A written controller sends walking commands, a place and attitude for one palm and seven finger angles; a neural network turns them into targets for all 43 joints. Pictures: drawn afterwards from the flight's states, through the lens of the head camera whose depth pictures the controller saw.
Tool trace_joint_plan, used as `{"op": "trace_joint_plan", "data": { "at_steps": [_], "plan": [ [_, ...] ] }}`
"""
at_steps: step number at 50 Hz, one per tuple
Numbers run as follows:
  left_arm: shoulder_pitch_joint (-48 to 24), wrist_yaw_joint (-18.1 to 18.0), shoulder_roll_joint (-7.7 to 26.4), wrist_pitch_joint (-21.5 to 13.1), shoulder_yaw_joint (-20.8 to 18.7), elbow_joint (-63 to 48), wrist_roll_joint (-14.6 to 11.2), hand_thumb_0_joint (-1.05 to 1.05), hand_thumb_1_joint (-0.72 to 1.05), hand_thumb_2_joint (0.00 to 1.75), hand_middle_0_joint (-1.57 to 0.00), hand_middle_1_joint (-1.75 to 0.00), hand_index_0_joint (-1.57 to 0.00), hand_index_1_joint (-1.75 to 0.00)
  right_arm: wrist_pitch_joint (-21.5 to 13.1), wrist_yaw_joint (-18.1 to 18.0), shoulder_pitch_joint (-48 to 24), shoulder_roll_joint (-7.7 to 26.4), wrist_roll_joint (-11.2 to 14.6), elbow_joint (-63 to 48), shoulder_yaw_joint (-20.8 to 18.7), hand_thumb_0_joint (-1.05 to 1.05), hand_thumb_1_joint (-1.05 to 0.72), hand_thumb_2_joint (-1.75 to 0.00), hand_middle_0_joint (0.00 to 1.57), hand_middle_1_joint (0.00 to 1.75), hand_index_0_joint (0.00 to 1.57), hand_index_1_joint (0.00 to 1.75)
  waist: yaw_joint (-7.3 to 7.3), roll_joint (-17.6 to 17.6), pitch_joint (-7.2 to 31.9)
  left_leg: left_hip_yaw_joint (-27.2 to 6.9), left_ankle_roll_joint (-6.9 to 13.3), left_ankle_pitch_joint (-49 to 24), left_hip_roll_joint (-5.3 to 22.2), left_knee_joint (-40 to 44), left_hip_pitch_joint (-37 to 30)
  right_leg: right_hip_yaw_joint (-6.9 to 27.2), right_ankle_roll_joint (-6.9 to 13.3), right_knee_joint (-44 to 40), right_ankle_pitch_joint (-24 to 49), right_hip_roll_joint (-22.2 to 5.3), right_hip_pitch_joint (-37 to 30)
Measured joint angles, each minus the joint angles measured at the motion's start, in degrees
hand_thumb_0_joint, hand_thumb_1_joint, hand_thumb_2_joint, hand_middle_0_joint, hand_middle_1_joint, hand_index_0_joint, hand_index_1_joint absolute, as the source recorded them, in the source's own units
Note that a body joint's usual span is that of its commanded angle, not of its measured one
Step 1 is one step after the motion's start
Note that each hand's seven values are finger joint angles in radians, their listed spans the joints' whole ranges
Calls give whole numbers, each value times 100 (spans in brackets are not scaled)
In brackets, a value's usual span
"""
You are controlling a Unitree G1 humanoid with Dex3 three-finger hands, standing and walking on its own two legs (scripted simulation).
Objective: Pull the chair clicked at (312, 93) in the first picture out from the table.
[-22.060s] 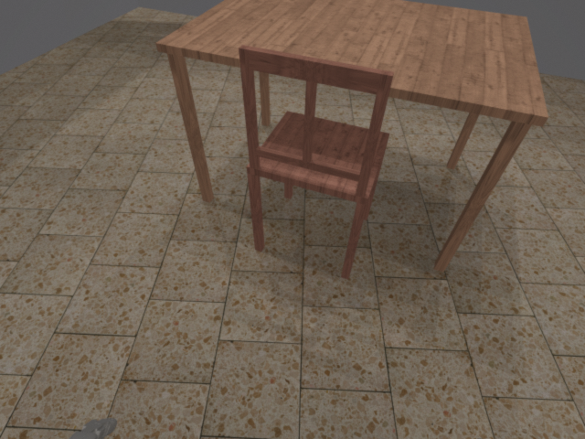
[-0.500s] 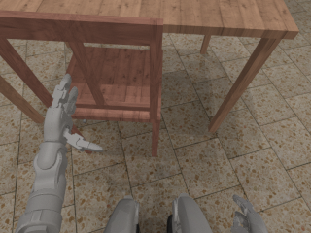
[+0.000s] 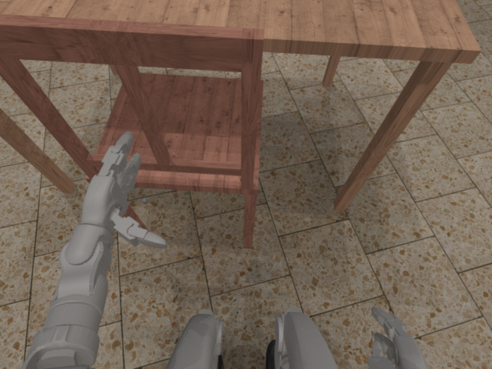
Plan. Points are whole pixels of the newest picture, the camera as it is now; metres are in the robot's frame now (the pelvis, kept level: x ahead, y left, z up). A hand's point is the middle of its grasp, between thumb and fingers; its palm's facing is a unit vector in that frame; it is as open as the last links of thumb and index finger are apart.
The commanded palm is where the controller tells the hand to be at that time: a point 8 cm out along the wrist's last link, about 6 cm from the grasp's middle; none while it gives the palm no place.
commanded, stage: aim the fingers beside a spindle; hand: left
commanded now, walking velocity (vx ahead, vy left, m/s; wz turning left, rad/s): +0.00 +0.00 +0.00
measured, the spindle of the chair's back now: (148, 121) +0.52 +0.20 +0.04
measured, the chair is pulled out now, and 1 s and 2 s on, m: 0.00 0.00 0.00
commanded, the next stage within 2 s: push the fingers through the gap in 0.86 s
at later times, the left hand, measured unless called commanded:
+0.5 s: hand (145, 191) +0.38 +0.17 +0.04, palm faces -0.03 -1.00 -0.03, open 17.0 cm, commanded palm +0.36 +0.24 +0.04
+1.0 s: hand (145, 192) +0.38 +0.18 +0.02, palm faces -0.02 -1.00 -0.05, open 16.9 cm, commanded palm +0.36 +0.23 +0.03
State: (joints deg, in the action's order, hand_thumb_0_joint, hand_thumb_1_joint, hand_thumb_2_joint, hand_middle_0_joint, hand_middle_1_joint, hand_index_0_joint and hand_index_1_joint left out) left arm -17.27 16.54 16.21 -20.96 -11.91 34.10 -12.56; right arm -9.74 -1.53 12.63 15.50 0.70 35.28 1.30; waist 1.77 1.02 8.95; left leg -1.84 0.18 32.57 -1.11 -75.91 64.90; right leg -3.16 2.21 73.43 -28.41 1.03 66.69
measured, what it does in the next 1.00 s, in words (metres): stands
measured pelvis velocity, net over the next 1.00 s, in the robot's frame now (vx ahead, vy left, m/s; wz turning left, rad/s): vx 0.00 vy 0.00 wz -0.01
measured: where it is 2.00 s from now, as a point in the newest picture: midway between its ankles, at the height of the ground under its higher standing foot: outside the picture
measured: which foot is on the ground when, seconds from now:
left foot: down 0.00-1.00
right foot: down 0.00-1.00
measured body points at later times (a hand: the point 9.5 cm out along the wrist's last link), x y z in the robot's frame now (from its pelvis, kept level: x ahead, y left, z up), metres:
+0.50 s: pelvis +0.00 +0.01 +0.00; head +0.11 +0.02 +0.44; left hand +0.37 +0.23 +0.04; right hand +0.15 -0.24 -0.11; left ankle +0.03 +0.12 -0.61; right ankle +0.06 -0.10 -0.61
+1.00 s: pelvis +0.00 +0.00 +0.00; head +0.12 +0.01 +0.43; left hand +0.38 +0.23 +0.03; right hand +0.15 -0.25 -0.11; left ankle +0.03 +0.12 -0.61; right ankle +0.06 -0.10 -0.61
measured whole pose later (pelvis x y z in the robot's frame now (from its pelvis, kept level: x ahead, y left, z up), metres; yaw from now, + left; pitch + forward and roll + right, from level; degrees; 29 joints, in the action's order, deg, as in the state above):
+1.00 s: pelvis +0.00 +0.00 +0.00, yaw +0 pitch +22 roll -1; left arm -18.2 13.2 16.0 -23.1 -13.4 33.4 -10.3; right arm -8.8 -1.4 11.9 14.8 -0.1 35.4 1.2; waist 2.5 0.5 8.6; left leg -1.7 0.1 33.1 -0.9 -76.2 65.3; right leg -3.0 2.3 73.8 -28.7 1.4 67.2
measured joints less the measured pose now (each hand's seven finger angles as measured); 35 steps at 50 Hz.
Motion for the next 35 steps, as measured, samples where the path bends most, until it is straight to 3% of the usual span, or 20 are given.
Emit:
{"op": "trace_joint_plan", "data": {
  "at_steps": [5,9,13,17,22,26,31,35],
  "plan": [
    [236,-189,-266,-276,-37,-537,112,-1,-50,30,-6,-8,-6,-8,-73,-3,-36,-35,-117,46,-48,1,-91,-90,20,30,20,30,50,-54,-32,22,3,24,25,-27,2,22,-12,8,5,26,8],
    [18,-420,-111,-539,-227,-438,260,-1,-50,30,-7,-8,-6,-8,-36,14,-83,-68,-144,96,-26,1,-91,-90,20,30,20,30,83,-84,-4,38,7,41,27,-51,-10,37,-13,42,-12,30,7],
    [-202,-282,130,-269,-306,-4,185,-1,-50,30,-7,-8,-6,-8,29,21,-69,-58,-83,50,14,1,-91,-90,20,30,20,30,93,-46,36,33,18,36,21,-66,46,32,-19,48,-8,24,54],
    [32,-38,50,-1,-138,-85,5,-1,-50,30,-6,-8,-6,-8,30,20,17,-38,-29,-32,-10,1,-91,-90,20,30,20,30,51,-6,2,39,40,21,16,-21,20,41,-42,-14,15,20,18],
    [249,-205,-253,-282,61,-532,94,-1,-50,30,-6,-8,-6,-8,-38,15,9,-44,-102,67,-35,1,-91,-90,20,30,20,30,19,-29,-28,32,51,27,7,-11,-23,37,-64,-44,14,12,-40],
    [-54,-458,-187,-488,-62,-364,304,-1,-50,30,-7,-8,-6,-8,-21,15,-88,-79,-145,133,0,1,-91,-90,20,30,20,30,66,-80,-11,28,46,42,3,-70,35,30,-55,22,-5,8,21],
    [-327,-410,45,-201,-133,16,302,-1,-50,30,-6,-8,-6,-8,41,30,-111,-83,-108,23,13,1,-91,-90,20,30,20,30,114,-44,-14,15,39,42,7,-113,147,17,-43,57,-4,11,128],
    [-66,-280,-84,-49,0,-260,161,-1,-50,30,-6,-8,-6,-8,56,46,-32,-73,-89,-26,-31,1,-91,-90,20,30,20,30,78,3,-14,36,41,39,12,-48,93,41,-54,-2,4,18,84]
  ]
}}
